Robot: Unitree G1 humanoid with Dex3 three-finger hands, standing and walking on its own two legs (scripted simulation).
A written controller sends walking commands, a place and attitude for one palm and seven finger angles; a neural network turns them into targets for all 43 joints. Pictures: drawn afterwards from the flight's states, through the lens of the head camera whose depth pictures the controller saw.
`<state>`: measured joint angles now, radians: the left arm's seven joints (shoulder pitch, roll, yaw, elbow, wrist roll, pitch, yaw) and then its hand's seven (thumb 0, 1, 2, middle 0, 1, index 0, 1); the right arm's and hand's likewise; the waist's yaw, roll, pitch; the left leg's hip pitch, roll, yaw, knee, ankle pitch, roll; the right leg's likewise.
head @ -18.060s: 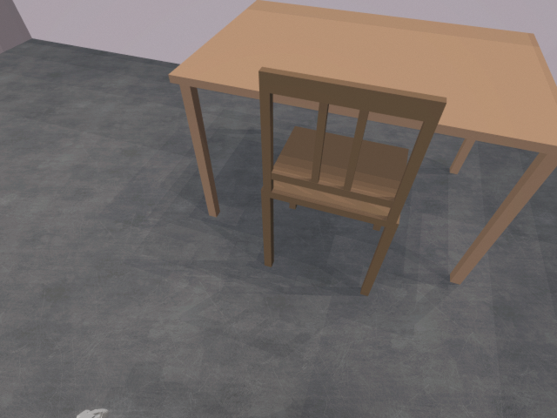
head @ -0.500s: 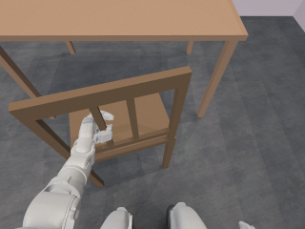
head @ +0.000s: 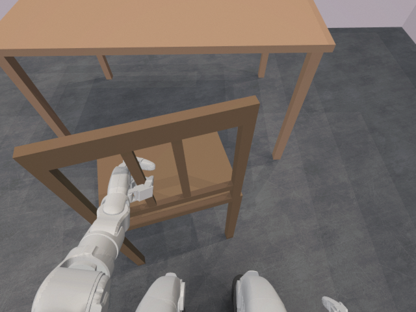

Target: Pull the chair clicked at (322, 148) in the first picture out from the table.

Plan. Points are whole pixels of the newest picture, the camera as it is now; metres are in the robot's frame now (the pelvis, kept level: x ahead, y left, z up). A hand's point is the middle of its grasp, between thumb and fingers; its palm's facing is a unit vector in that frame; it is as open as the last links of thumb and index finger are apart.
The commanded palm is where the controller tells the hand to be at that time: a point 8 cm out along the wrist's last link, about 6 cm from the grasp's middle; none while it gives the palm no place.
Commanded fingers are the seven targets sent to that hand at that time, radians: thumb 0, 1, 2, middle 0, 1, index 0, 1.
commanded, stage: step backward, pulling the chair out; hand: left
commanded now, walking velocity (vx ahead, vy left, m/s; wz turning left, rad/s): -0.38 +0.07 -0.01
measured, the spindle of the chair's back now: (141, 181) +0.39 +0.17 -0.06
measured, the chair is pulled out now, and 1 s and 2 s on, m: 0.33 0.41 0.62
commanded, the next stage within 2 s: stop walking, hand still on the chair in 1.42 s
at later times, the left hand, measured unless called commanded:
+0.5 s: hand (145, 192) +0.35 +0.15 -0.04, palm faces +0.05 -0.98 -0.19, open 5.4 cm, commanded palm +0.36 +0.20 -0.04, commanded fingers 0.00 0.90 0.90 -0.50 -1.45 -0.50 -1.45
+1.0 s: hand (136, 222) +0.29 +0.15 -0.04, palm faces -0.01 -0.98 -0.21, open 5.5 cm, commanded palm +0.30 +0.21 -0.03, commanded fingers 0.00 0.90 0.90 -0.50 -1.45 -0.50 -1.45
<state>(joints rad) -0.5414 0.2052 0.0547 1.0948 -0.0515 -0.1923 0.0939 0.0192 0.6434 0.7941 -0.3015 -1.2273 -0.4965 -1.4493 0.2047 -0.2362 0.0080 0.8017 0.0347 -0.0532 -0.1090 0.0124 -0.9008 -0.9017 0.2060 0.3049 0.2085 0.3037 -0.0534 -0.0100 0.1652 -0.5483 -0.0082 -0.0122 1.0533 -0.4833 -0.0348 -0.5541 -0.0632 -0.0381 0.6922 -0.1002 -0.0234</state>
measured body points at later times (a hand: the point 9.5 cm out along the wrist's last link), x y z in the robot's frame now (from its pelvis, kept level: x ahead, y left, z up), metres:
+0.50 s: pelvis -0.03 +0.01 +0.03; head +0.08 +0.00 +0.46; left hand +0.35 +0.20 -0.02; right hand +0.04 -0.25 -0.11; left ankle -0.02 +0.17 -0.68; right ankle +0.02 -0.10 -0.70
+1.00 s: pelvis -0.10 +0.03 +0.01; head -0.02 +0.02 +0.45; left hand +0.28 +0.21 -0.02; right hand -0.05 -0.24 -0.12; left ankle -0.11 +0.17 -0.71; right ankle +0.02 -0.10 -0.70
